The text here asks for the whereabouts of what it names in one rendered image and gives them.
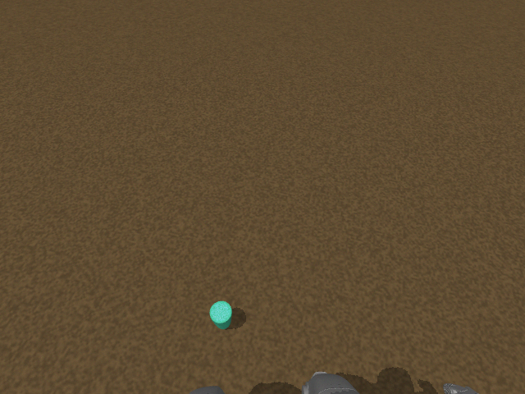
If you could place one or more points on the cup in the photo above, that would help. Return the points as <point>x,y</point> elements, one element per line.
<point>220,314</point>

